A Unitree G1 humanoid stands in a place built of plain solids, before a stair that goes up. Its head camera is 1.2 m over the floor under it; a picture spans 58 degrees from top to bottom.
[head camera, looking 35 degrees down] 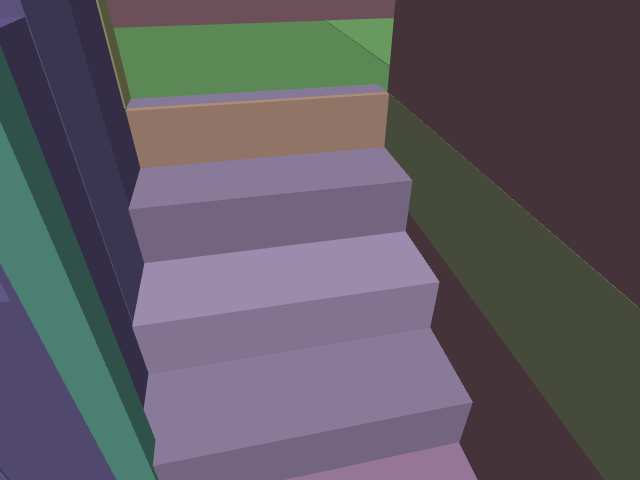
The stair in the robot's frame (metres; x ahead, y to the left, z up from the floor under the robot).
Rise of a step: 0.19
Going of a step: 0.27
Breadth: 0.85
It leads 12 degrees to the left of straight ahead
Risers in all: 4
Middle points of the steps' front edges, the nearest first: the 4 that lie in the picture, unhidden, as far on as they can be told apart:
0.60 0.01 0.19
0.87 0.07 0.38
1.13 0.12 0.58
1.40 0.18 0.77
